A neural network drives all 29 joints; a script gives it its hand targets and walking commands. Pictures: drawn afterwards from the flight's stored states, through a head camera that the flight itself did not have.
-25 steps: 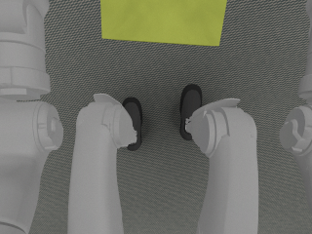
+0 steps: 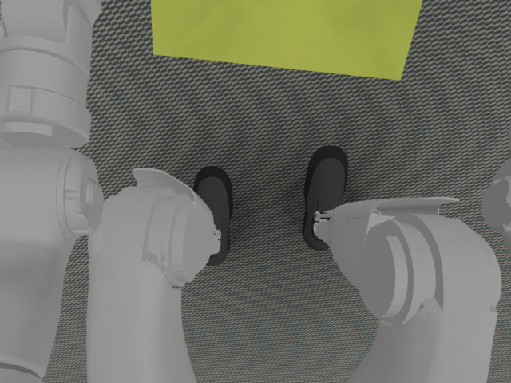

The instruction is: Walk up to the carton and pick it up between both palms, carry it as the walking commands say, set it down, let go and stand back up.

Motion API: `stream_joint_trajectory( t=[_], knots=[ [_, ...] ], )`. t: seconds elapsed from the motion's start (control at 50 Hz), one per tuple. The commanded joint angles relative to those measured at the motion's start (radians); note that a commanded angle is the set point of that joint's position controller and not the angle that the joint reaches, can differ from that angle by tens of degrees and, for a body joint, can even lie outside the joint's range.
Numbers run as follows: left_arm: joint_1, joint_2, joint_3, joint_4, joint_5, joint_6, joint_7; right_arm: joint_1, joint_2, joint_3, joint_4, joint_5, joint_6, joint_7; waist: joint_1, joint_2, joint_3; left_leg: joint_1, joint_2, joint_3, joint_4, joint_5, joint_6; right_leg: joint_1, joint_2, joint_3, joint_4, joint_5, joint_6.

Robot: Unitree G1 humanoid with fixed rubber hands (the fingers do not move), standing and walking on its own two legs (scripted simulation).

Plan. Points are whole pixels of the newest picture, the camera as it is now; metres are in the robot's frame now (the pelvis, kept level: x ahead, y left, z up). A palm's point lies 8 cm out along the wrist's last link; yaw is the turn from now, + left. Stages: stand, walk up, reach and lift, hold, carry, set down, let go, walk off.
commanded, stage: reach and lift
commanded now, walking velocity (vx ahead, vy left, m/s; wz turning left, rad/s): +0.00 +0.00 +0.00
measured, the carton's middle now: out of the picture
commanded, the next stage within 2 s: none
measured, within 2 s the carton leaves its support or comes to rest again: neither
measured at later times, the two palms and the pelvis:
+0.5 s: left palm out of the picture +0.55 +0.19 -0.23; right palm out of the picture +0.53 -0.28 -0.22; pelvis +0.01 +0.01 -0.02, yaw +0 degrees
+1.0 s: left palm out of the picture +0.55 +0.16 -0.23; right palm out of the picture +0.55 -0.25 -0.22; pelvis +0.01 +0.01 -0.02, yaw +0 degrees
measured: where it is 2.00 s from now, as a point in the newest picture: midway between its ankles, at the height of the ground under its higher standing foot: (265, 223)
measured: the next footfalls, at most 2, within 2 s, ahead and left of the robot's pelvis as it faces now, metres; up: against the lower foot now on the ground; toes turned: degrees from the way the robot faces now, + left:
none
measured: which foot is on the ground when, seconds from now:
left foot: down 0.00-1.00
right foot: down 0.00-1.00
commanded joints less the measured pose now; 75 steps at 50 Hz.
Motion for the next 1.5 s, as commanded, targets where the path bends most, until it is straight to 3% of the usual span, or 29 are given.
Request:
stream_joint_trajectory(
  t=[0.0, 0.02, 0.1, 0.2, 0.3, 0.32, 0.36, 0.38, 0.4, 0.44, 0.46, 0.58, 0.64, 0.68, 0.82, 0.84, 0.88, 0.9, 1.0, 1.04, 1.08, 1.12, 1.14, 1.2, 1.26, 1.28, 1.44, 1.46, 1.48],
  knots=[
    [-0.202, 0.114, -0.038, -0.008, -0.130, -0.063, 0.004, -0.220, -0.095, 0.127, -0.006, 0.062, -0.044, 0.015, -0.074, -0.056, -1.383, 0.324, -0.046, -0.111, -0.069, 0.318, -0.022, 0.930, -0.037, 0.077, 0.013, 0.407, 0.048],
    [-0.184, 0.129, -0.037, -0.007, -0.129, -0.065, -0.001, -0.188, -0.024, 0.161, 0.026, 0.082, -0.043, 0.025, -0.048, -0.073, -1.319, 0.328, -0.044, -0.122, -0.110, 0.317, -0.014, 0.912, -0.037, 0.072, 0.005, 0.413, 0.049],
    [-0.184, 0.062, -0.076, 0.039, -0.128, -0.061, -0.013, -0.139, -0.091, 0.119, 0.163, 0.057, -0.060, 0.039, -0.139, -0.027, -1.179, 0.263, -0.043, -0.133, -0.056, 0.296, -0.044, 0.777, -0.039, 0.064, 0.034, 0.381, 0.034],
    [-0.185, 0.023, -0.104, 0.046, -0.166, -0.071, 0.002, -0.191, -0.137, 0.084, 0.057, 0.083, -0.104, 0.036, -0.160, 0.004, -1.291, 0.339, -0.044, -0.165, -0.064, 0.369, -0.033, 0.760, -0.047, 0.034, 0.042, 0.410, 0.031],
    [-0.144, 0.023, -0.086, 0.066, -0.146, -0.058, 0.006, -0.146, -0.114, 0.131, 0.171, 0.099, -0.087, 0.053, -0.117, 0.000, -1.241, 0.369, -0.048, -0.159, -0.064, 0.350, -0.046, 0.695, -0.050, 0.048, 0.041, 0.337, 0.030],
    [-0.173, 0.001, -0.116, 0.044, -0.169, -0.053, 0.007, -0.136, -0.141, 0.077, 0.187, 0.067, -0.089, 0.043, -0.181, 0.008, -1.191, 0.352, -0.045, -0.160, -0.073, 0.309, -0.044, 0.658, -0.050, 0.039, 0.017, 0.302, 0.025],
    [-0.161, 0.007, -0.113, 0.060, -0.162, -0.056, 0.004, -0.180, -0.097, 0.137, 0.144, 0.102, -0.092, 0.054, -0.112, 0.008, -1.216, 0.373, -0.051, -0.152, -0.061, 0.356, -0.049, 0.698, -0.049, 0.048, 0.022, 0.333, 0.035],
    [-0.180, 0.004, -0.129, 0.027, -0.184, -0.057, 0.002, -0.138, -0.141, 0.105, 0.166, 0.071, -0.096, 0.045, -0.182, 0.008, -1.200, 0.366, -0.044, -0.171, -0.069, 0.315, -0.040, 0.691, -0.065, 0.049, 0.028, 0.330, 0.020],
    [-0.180, -0.004, -0.123, -0.012, -0.172, -0.060, 0.004, -0.205, -0.103, 0.134, 0.087, 0.113, -0.100, 0.048, -0.113, 0.025, -1.246, 0.357, -0.051, -0.149, -0.069, 0.346, -0.048, 0.735, -0.049, 0.064, 0.015, 0.367, 0.026],
    [-0.202, -0.025, -0.151, 0.028, -0.195, -0.060, 0.001, -0.208, -0.072, 0.142, 0.080, 0.114, -0.105, 0.046, -0.162, -0.014, -1.245, 0.375, -0.047, -0.171, -0.068, 0.374, -0.028, 0.707, -0.057, 0.053, 0.024, 0.382, 0.037],
    [-0.182, -0.021, -0.125, 0.050, -0.207, -0.058, 0.000, -0.209, -0.114, 0.147, 0.093, 0.105, -0.106, 0.039, -0.131, -0.033, -1.217, 0.305, -0.059, -0.156, -0.062, 0.346, -0.034, 0.748, -0.053, 0.070, 0.018, 0.371, 0.026],
    [-0.201, -0.051, -0.155, 0.012, -0.191, -0.066, 0.010, -0.210, -0.056, 0.174, 0.116, 0.126, -0.109, 0.042, -0.122, 0.001, -1.230, 0.335, -0.058, -0.163, -0.071, 0.335, -0.034, 0.697, -0.049, 0.069, 0.019, 0.339, 0.027],
    [-0.192, -0.074, -0.188, 0.006, -0.210, -0.066, -0.003, -0.169, -0.019, 0.177, 0.119, 0.110, -0.108, 0.050, -0.164, -0.030, -1.228, 0.355, -0.066, -0.167, -0.076, 0.370, -0.029, 0.701, -0.035, 0.046, 0.028, 0.357, 0.039],
    [-0.206, -0.101, -0.168, 0.019, -0.192, -0.077, -0.006, -0.262, 0.019, 0.243, 0.072, 0.149, -0.113, 0.048, -0.104, -0.023, -1.254, 0.321, -0.071, -0.144, -0.058, 0.364, -0.027, 0.771, -0.032, 0.077, 0.014, 0.390, 0.031],
    [-0.203, -0.189, -0.197, 0.034, -0.200, -0.070, -0.011, -0.220, -0.007, 0.180, 0.144, 0.106, -0.117, 0.045, -0.198, 0.002, -1.212, 0.384, -0.086, -0.181, -0.077, 0.357, -0.032, 0.660, -0.029, 0.038, 0.015, 0.331, 0.029],
    [-0.225, -0.172, -0.179, 0.035, -0.191, -0.077, -0.005, -0.191, 0.055, 0.240, 0.196, 0.119, -0.115, 0.044, -0.149, 0.001, -1.184, 0.341, -0.085, -0.156, -0.060, 0.349, -0.040, 0.729, -0.019, 0.064, 0.017, 0.353, 0.024],
    [-0.242, -0.162, -0.182, -0.004, -0.180, -0.080, -0.003, -0.161, 0.031, 0.157, 0.216, 0.086, -0.113, 0.039, -0.193, 0.042, -1.159, 0.379, -0.088, -0.173, -0.091, 0.335, -0.035, 0.640, -0.020, 0.044, 0.012, 0.326, 0.015],
    [-0.225, -0.166, -0.170, 0.046, -0.170, -0.074, -0.002, -0.207, 0.060, 0.178, 0.169, 0.108, -0.114, 0.045, -0.158, 0.037, -1.177, 0.395, -0.086, -0.172, -0.094, 0.329, -0.034, 0.654, -0.022, 0.047, 0.009, 0.300, 0.027],
    [-0.207, -0.250, -0.173, 0.057, -0.182, -0.085, -0.011, -0.220, 0.092, 0.207, 0.153, 0.089, -0.128, 0.044, -0.159, -0.004, -1.190, 0.354, -0.113, -0.179, -0.086, 0.355, -0.023, 0.675, -0.013, 0.053, 0.012, 0.324, 0.027],
    [-0.224, -0.270, -0.171, 0.042, -0.149, -0.085, -0.007, -0.220, 0.139, 0.216, 0.165, 0.116, -0.132, 0.045, -0.136, 0.045, -1.183, 0.347, -0.111, -0.172, -0.085, 0.355, -0.032, 0.683, -0.004, 0.059, 0.010, 0.349, 0.013],
    [-0.252, -0.332, -0.225, 0.059, -0.174, -0.075, -0.025, -0.213, 0.166, 0.223, 0.218, 0.104, -0.124, 0.056, -0.191, 0.035, -1.147, 0.364, -0.104, -0.177, -0.093, 0.340, -0.036, 0.650, -0.008, 0.045, 0.004, 0.312, 0.017],
    [-0.237, -0.375, -0.202, 0.064, -0.164, -0.069, -0.033, -0.229, 0.206, 0.247, 0.192, 0.084, -0.119, 0.060, -0.166, 0.021, -1.148, 0.357, -0.115, -0.173, -0.085, 0.355, -0.036, 0.675, 0.000, 0.055, 0.014, 0.324, 0.019],
    [-0.279, -0.388, -0.230, 0.024, -0.195, -0.082, -0.038, -0.255, 0.202, 0.241, 0.175, 0.085, -0.120, 0.061, -0.200, -0.001, -1.198, 0.388, -0.123, -0.181, -0.085, 0.361, -0.031, 0.672, 0.002, 0.043, 0.021, 0.311, 0.019],
    [-0.255, -0.422, -0.185, 0.052, -0.132, -0.075, -0.047, -0.233, 0.260, 0.216, 0.187, 0.061, -0.117, 0.071, -0.161, 0.031, -1.133, 0.322, -0.125, -0.172, -0.077, 0.331, -0.034, 0.648, 0.009, 0.057, 0.027, 0.325, 0.014],
    [-0.322, -0.616, -0.255, 0.003, -0.166, -0.067, -0.090, -0.324, 0.397, 0.251, 0.142, 0.065, -0.113, 0.103, -0.211, 0.045, -1.164, 0.347, -0.137, -0.182, -0.087, 0.338, -0.031, 0.660, 0.016, 0.031, 0.035, 0.318, 0.012],
    [-0.357, -0.625, -0.226, -0.008, -0.137, -0.070, -0.099, -0.347, 0.458, 0.283, 0.156, 0.086, -0.109, 0.115, -0.176, 0.043, -1.137, 0.286, -0.133, -0.150, -0.069, 0.300, -0.034, 0.715, 0.030, 0.054, 0.014, 0.323, -0.001],
    [-0.383, -0.871, -0.225, -0.029, -0.108, -0.044, -0.195, -0.377, 0.730, 0.279, 0.131, 0.031, -0.048, 0.206, -0.160, 0.031, -1.044, 0.235, -0.150, -0.130, -0.057, 0.298, -0.024, 0.665, 0.035, 0.053, 0.039, 0.289, -0.002],
    [-0.352, -0.893, -0.221, -0.003, -0.112, -0.037, -0.198, -0.354, 0.706, 0.266, 0.143, 0.018, -0.042, 0.210, -0.223, 0.012, -1.043, 0.238, -0.149, -0.151, -0.071, 0.289, -0.019, 0.643, 0.027, 0.023, 0.050, 0.292, 0.001],
    [-0.353, -0.907, -0.197, -0.018, -0.078, -0.037, -0.211, -0.363, 0.797, 0.286, 0.133, 0.028, -0.031, 0.224, -0.141, 0.018, -1.019, 0.218, -0.149, -0.132, -0.063, 0.262, -0.019, 0.618, 0.035, 0.039, 0.042, 0.259, -0.007]
  ],
)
